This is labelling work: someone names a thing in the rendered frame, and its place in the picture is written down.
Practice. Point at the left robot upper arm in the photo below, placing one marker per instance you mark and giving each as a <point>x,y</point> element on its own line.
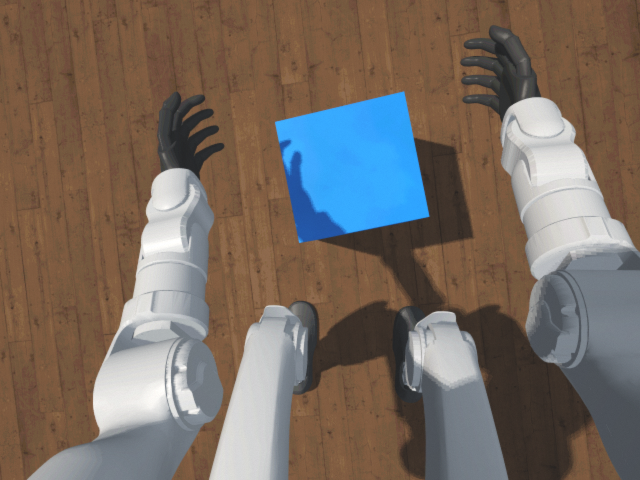
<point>150,403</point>

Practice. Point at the right robot hand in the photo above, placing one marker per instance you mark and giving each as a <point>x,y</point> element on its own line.
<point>515,80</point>

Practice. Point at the left robot forearm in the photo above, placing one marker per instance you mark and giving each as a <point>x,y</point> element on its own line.
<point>169,294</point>

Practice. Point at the robot left foot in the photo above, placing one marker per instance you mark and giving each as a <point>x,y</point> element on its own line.
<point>307,315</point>

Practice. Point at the right robot upper arm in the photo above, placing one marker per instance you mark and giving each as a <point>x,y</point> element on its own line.
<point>587,322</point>

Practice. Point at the right robot shin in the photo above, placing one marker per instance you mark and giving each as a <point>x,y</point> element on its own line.
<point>442,317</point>

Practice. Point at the carton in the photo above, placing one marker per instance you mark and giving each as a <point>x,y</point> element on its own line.
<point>352,168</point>

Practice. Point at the right robot forearm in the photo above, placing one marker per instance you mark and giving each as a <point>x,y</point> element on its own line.
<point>567,223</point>

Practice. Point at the left robot hand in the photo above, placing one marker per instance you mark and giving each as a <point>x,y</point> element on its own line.
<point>175,149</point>

